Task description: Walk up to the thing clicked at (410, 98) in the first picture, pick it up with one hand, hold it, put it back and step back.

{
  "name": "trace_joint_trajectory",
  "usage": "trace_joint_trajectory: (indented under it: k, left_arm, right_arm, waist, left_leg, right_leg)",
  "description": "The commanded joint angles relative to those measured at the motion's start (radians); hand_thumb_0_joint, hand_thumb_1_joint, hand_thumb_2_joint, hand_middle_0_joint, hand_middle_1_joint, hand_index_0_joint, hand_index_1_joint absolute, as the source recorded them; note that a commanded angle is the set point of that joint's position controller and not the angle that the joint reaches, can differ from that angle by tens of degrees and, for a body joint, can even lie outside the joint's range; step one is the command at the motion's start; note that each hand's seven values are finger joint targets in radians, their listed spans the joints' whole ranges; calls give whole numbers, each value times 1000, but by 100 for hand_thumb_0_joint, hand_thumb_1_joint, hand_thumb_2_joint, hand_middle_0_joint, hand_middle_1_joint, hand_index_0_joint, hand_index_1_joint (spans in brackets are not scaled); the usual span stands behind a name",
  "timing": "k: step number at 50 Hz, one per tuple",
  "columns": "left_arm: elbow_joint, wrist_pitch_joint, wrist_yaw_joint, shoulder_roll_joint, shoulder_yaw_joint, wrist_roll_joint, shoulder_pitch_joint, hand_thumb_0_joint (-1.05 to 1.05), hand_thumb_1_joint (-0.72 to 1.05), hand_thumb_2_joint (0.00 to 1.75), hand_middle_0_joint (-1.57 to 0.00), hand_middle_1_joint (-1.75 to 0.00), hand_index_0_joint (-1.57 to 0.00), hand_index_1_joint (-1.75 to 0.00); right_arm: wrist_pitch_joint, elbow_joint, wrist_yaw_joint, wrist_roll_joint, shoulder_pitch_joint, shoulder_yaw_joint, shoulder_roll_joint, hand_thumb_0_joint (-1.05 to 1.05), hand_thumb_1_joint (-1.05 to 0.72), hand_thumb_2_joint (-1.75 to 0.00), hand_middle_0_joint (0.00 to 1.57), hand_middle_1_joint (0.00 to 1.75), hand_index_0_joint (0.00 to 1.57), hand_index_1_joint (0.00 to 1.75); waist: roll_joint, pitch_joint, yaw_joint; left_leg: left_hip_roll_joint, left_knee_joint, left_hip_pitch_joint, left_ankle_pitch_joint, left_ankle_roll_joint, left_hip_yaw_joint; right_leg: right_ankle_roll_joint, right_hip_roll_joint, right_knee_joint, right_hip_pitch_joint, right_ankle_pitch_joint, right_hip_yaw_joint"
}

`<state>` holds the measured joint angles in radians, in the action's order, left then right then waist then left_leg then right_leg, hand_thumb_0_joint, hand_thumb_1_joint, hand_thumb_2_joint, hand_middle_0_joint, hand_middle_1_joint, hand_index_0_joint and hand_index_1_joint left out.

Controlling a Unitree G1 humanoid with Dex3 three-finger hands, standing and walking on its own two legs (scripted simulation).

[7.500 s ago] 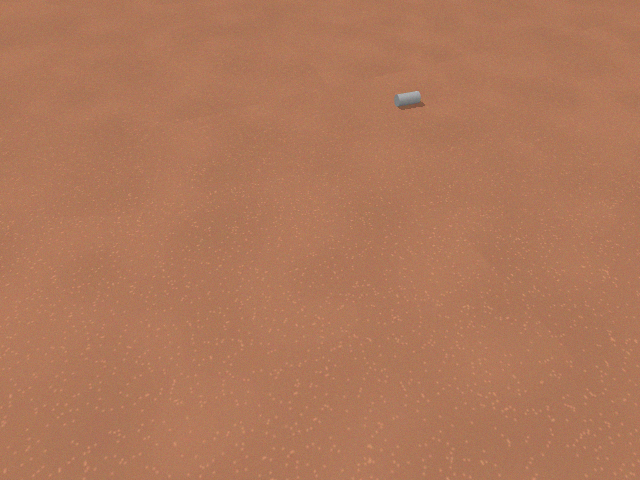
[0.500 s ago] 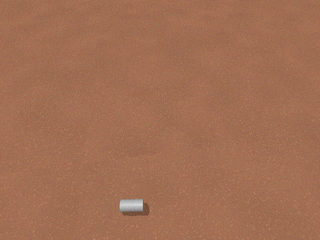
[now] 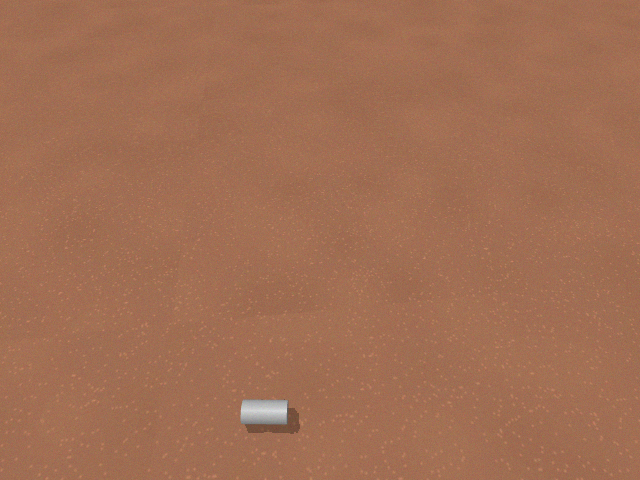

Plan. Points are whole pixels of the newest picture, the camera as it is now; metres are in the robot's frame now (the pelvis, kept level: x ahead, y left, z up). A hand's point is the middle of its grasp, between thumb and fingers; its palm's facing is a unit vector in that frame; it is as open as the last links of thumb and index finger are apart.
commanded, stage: stand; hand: left
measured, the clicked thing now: (265, 411) +0.44 +0.16 -0.75
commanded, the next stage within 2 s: none
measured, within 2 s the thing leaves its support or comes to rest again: neither
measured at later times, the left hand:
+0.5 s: hand out of the picture +0.07 +0.25 -0.16, palm faces -0.02 -0.94 -0.34, open 7.4 cm
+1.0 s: hand out of the picture +0.08 +0.25 -0.16, palm faces -0.02 -0.94 -0.34, open 7.4 cm
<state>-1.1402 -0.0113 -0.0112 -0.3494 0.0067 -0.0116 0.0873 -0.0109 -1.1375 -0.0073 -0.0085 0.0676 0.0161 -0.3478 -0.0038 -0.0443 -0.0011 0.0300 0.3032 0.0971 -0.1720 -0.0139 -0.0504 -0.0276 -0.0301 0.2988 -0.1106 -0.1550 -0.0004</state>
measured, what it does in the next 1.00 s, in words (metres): stands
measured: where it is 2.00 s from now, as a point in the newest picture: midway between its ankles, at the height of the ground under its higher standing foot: outside the picture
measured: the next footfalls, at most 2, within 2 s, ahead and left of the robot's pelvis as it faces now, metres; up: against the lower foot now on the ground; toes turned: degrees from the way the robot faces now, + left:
none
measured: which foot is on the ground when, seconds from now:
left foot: down 0.00-1.00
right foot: down 0.00-1.00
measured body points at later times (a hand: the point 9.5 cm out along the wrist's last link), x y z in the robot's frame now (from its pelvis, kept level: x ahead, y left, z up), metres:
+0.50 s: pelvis +0.00 +0.00 +0.00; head +0.01 +0.00 +0.45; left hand +0.07 +0.30 -0.13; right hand +0.08 -0.31 -0.13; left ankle +0.00 +0.12 -0.75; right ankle +0.01 -0.14 -0.75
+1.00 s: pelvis +0.00 +0.00 +0.00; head +0.01 +0.00 +0.45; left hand +0.08 +0.30 -0.13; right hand +0.08 -0.31 -0.13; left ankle +0.00 +0.12 -0.75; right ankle +0.01 -0.14 -0.75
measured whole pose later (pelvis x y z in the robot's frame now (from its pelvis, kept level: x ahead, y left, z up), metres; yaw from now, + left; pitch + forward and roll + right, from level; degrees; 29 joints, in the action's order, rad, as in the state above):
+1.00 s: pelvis +0.00 +0.00 +0.00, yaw +0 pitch -2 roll +0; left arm -1.13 -0.01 -0.01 -0.35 0.00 -0.01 0.11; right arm -0.01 -1.14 -0.01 -0.01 0.10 0.01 -0.35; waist 0.00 -0.05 0.00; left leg 0.03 0.30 0.09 -0.18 -0.02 -0.04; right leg -0.02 -0.03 0.30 -0.11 -0.16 0.01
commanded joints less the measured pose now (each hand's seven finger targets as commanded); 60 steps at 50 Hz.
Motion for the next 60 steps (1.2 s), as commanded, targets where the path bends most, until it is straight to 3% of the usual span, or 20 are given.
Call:
trace_joint_trajectory:
  k: [1, 14, 60]
  left_arm:
    - [67, -22, 18, -212, 36, 3, -45, 0, 90, 90, -20, -30, -20, -30]
    - [64, -21, 18, -213, 31, 2, -34, 0, 90, 90, -20, -30, -20, -30]
    - [67, -20, 20, -217, 30, 2, -10, 0, 90, 90, -20, -30, -20, -30]
  right_arm:
    - [-21, 61, 9, -2, -45, 37, -216, 0, -90, -90, 20, 30, 20, 30]
    - [-17, 51, 8, -1, -27, 30, -214, 0, -90, -90, 20, 30, 20, 30]
    - [-17, 62, 12, -1, -4, 26, -215, 0, -90, -90, 20, 30, 20, 30]
  waist:
    - [12, 83, -5]
    - [1, 64, -3]
    - [3, 71, -1]
  left_leg:
    - [117, -44, -32, 113, 23, 102]
    - [112, -51, -6, 73, 24, 109]
    - [113, -34, -23, 126, 29, 101]
  right_leg:
    - [35, -106, -41, 2, 116, -85]
    - [34, -108, -49, 1, 94, -85]
    - [38, -111, -39, 15, 149, -83]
